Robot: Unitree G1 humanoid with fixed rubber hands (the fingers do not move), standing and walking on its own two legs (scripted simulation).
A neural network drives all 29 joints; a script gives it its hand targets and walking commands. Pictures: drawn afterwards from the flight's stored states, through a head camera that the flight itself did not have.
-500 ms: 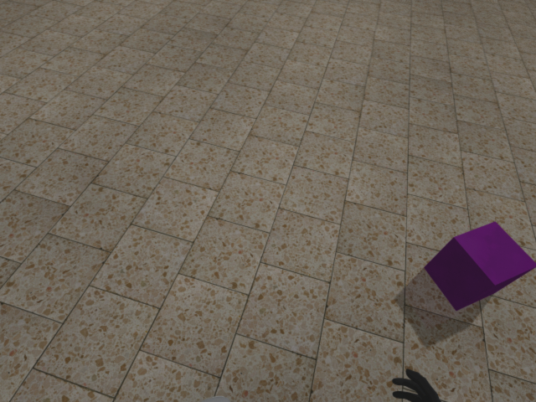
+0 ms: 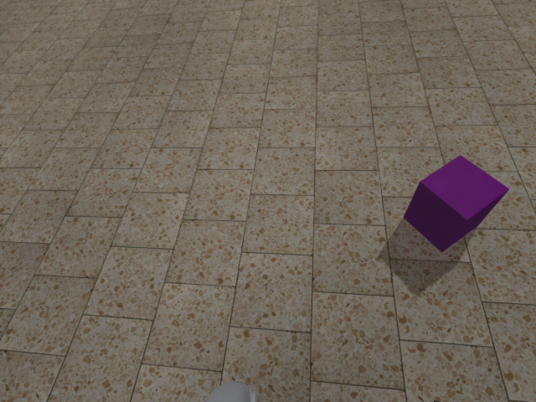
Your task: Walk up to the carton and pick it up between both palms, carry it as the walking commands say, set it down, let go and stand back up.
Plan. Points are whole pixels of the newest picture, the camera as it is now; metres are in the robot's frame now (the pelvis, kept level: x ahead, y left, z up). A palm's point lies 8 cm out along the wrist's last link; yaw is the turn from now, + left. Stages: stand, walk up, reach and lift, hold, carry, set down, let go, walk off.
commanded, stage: walk up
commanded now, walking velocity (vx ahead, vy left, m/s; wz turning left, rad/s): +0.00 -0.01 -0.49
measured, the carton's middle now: (450, 204) +0.81 -0.60 -0.64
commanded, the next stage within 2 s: none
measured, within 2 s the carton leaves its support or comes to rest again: neither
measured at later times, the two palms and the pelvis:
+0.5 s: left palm out of the picture +0.07 +0.28 -0.15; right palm out of the picture +0.07 -0.21 -0.12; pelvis -0.01 +0.04 +0.00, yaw -9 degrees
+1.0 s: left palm (176, 387) +0.17 +0.20 -0.13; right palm out of the picture -0.08 -0.25 -0.16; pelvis -0.01 +0.00 -0.01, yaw -27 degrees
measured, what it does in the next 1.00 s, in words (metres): steps on the spot, turning right: left foot, then right foot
